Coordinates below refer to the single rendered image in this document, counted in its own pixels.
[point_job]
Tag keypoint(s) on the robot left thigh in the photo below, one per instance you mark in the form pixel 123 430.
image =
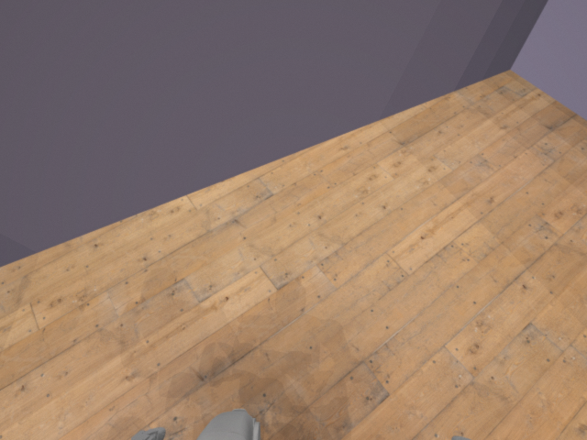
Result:
pixel 235 425

